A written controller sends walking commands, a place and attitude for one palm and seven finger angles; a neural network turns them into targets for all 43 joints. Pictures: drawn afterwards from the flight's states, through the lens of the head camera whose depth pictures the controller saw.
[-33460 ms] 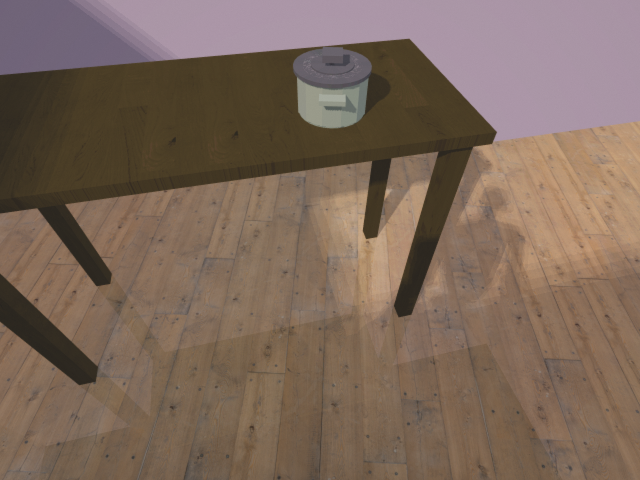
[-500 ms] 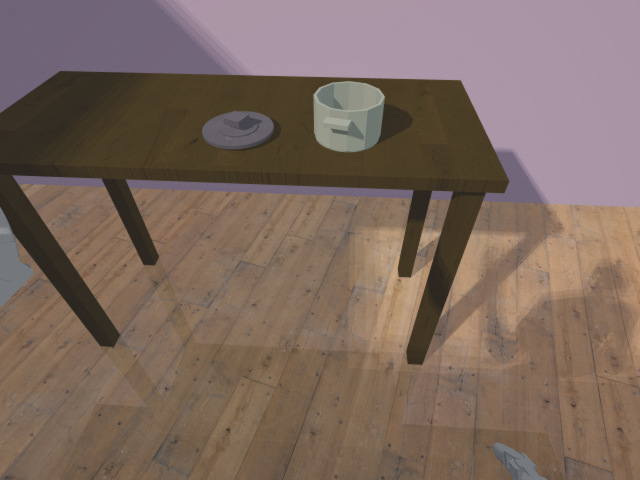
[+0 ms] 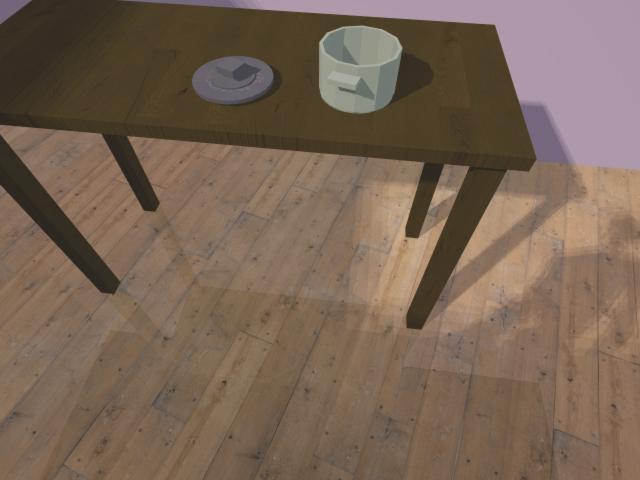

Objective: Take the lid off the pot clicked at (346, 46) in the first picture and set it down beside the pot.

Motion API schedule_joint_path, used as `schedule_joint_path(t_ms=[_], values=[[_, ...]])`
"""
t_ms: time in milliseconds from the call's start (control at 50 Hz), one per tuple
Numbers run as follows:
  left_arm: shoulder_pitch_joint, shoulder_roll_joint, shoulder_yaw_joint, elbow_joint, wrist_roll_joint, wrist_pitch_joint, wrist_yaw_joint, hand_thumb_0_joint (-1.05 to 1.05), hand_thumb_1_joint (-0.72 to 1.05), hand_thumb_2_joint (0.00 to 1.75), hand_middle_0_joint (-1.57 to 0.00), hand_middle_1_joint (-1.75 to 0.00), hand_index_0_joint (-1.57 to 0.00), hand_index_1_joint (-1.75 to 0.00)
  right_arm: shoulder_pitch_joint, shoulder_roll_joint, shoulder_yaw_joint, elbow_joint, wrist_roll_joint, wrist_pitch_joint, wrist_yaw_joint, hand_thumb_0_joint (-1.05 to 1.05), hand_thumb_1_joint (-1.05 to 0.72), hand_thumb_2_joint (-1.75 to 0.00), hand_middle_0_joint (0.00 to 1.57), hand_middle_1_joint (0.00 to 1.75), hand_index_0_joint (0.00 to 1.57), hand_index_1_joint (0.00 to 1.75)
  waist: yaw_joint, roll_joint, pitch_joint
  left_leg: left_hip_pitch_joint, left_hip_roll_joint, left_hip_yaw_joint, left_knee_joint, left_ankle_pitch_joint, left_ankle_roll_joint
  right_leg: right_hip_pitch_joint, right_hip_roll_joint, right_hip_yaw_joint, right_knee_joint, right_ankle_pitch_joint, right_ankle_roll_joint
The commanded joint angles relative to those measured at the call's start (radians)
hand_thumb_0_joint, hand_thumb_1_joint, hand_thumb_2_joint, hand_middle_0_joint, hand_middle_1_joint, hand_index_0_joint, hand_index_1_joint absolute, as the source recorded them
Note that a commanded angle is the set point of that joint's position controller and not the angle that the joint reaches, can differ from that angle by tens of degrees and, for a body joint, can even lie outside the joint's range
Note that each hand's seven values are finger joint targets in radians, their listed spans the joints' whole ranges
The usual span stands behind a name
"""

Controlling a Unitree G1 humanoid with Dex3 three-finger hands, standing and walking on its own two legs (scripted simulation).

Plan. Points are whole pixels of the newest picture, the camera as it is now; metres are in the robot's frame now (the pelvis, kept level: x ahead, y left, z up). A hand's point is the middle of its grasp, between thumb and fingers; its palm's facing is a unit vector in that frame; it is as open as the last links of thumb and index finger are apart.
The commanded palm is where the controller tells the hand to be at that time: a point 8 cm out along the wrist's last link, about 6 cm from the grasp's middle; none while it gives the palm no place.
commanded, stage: let the arm hang, fingers relaxed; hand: left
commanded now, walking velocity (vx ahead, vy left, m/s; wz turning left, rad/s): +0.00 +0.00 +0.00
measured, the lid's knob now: (231, 67) +0.81 +0.21 +0.06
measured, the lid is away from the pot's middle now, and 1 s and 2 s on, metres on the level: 0.25 0.25 0.25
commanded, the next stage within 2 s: look to check the result in 0.58 s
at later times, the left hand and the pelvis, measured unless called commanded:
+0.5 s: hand out of the picture +0.04 +0.18 -0.17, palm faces +0.02 -0.98 -0.21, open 7.2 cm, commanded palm none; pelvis +0.01 +0.01 +0.01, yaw -1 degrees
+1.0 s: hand out of the picture +0.01 +0.17 -0.17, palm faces +0.02 -0.98 -0.19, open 7.3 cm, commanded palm none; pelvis +0.00 +0.01 +0.01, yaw -2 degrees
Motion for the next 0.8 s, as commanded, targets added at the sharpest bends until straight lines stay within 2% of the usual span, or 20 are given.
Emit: schedule_joint_path(t_ms=[0,20,40,100,160,260,340,380,540,560,600,740,780], values=[[0.014,0.072,-0.008,-0.004,0.002,-0.027,-0.002,0.0,0.9,0.9,-0.2,-0.3,-0.2,-0.3,0.049,-0.073,-0.008,-0.029,0.008,-0.023,-0.011,0.0,-0.9,-0.9,0.2,0.3,0.2,0.3,0.002,0.056,-0.116,0.068,0.125,-0.073,-0.108,0.442,0.042,0.149,-0.122,0.114,-0.072,0.386,0.009],[0.024,0.073,-0.009,0.012,0.003,-0.027,0.0,0.0,0.9,0.9,-0.2,-0.3,-0.2,-0.3,0.048,-0.065,-0.009,-0.019,0.01,-0.023,-0.01,0.0,-0.9,-0.9,0.2,0.3,0.2,0.3,0.005,0.033,-0.109,0.071,0.116,-0.061,-0.107,0.404,0.036,0.152,-0.132,0.125,-0.084,0.412,0.004],[0.028,0.077,-0.013,0.028,0.004,-0.027,0.002,0.0,0.9,0.9,-0.2,-0.3,-0.2,-0.3,0.052,-0.063,-0.009,-0.01,0.012,-0.022,-0.009,0.0,-0.9,-0.9,0.2,0.3,0.2,0.3,0.002,-0.02,-0.114,0.072,0.108,-0.054,-0.106,0.341,0.032,0.163,-0.141,0.134,-0.104,0.413,0.002],[0.023,0.073,-0.017,0.055,0.005,-0.028,0.007,0.0,0.9,0.9,-0.2,-0.3,-0.2,-0.3,0.059,-0.06,-0.009,0.013,0.013,-0.016,-0.006,0.0,-0.9,-0.9,0.2,0.3,0.2,0.3,-0.008,-0.08,-0.088,0.066,0.089,-0.037,-0.123,0.22,0.025,0.167,-0.152,0.159,-0.147,0.388,0.004],[0.012,0.066,-0.021,0.072,0.006,-0.024,0.01,0.0,0.9,0.9,-0.2,-0.3,-0.2,-0.3,0.06,-0.055,-0.005,0.04,0.011,-0.013,-0.005,0.0,-0.9,-0.9,0.2,0.3,0.2,0.3,-0.009,-0.06,-0.024,0.056,0.09,-0.043,-0.151,0.193,0.028,0.129,-0.142,0.159,-0.166,0.313,0.004],[0.019,0.055,-0.019,0.096,0.006,-0.025,0.008,0.0,0.9,0.9,-0.2,-0.3,-0.2,-0.3,0.058,-0.053,0.001,0.067,0.01,-0.024,-0.009,0.0,-0.9,-0.9,0.2,0.3,0.2,0.3,-0.001,0.005,-0.03,0.079,0.109,-0.053,-0.171,0.267,0.036,0.132,-0.132,0.131,-0.142,0.318,0.0],[0.024,0.045,-0.019,0.112,0.007,-0.023,0.006,0.0,0.9,0.9,-0.2,-0.3,-0.2,-0.3,0.058,-0.046,0.003,0.08,0.009,-0.026,-0.013,0.0,-0.9,-0.9,0.2,0.3,0.2,0.3,0.003,0.042,-0.014,0.075,0.113,-0.058,-0.181,0.259,0.039,0.122,-0.128,0.125,-0.145,0.287,0.0],[0.03,0.045,-0.019,0.117,0.007,-0.024,0.005,0.0,0.9,0.9,-0.2,-0.3,-0.2,-0.3,0.06,-0.044,0.002,0.085,0.01,-0.027,-0.013,0.0,-0.9,-0.9,0.2,0.3,0.2,0.3,0.004,0.034,-0.027,0.083,0.111,-0.052,-0.176,0.264,0.038,0.129,-0.131,0.123,-0.146,0.298,0.0],[0.036,0.034,-0.021,0.132,0.006,-0.025,0.006,0.0,0.9,0.9,-0.2,-0.3,-0.2,-0.3,0.083,-0.037,0.003,0.105,0.011,-0.026,-0.014,0.0,-0.9,-0.9,0.2,0.3,0.2,0.3,0.002,-0.003,-0.007,0.07,0.11,-0.053,-0.182,0.227,0.039,0.12,-0.129,0.128,-0.153,0.278,0.001],[0.041,0.03,-0.022,0.135,0.006,-0.026,0.007,0.0,0.9,0.9,-0.2,-0.3,-0.2,-0.3,0.088,-0.035,0.003,0.107,0.011,-0.027,-0.015,0.0,-0.9,-0.9,0.2,0.3,0.2,0.3,-0.001,-0.007,-0.021,0.077,0.108,-0.052,-0.18,0.234,0.038,0.127,-0.129,0.131,-0.152,0.288,0.001],[0.05,0.031,-0.022,0.14,0.005,-0.028,0.008,0.0,0.9,0.9,-0.2,-0.3,-0.2,-0.3,0.091,-0.033,0.002,0.111,0.012,-0.028,-0.015,0.0,-0.9,-0.9,0.2,0.3,0.2,0.3,0.0,-0.009,-0.034,0.089,0.106,-0.046,-0.17,0.258,0.037,0.134,-0.135,0.131,-0.149,0.324,0.0],[0.063,0.02,-0.023,0.147,0.006,-0.028,0.01,0.0,0.9,0.9,-0.2,-0.3,-0.2,-0.3,0.105,-0.021,0.005,0.124,0.013,-0.027,-0.016,0.0,-0.9,-0.9,0.2,0.3,0.2,0.3,-0.002,-0.011,-0.008,0.076,0.107,-0.05,-0.178,0.228,0.037,0.117,-0.131,0.132,-0.153,0.286,0.001],[0.068,0.015,-0.024,0.15,0.006,-0.027,0.01,0.0,0.9,0.9,-0.2,-0.3,-0.2,-0.3,0.102,-0.02,0.005,0.126,0.011,-0.026,-0.016,0.0,-0.9,-0.9,0.2,0.3,0.2,0.3,-0.001,0.007,0.01,0.07,0.106,-0.051,-0.182,0.214,0.038,0.103,-0.129,0.132,-0.158,0.265,0.001]])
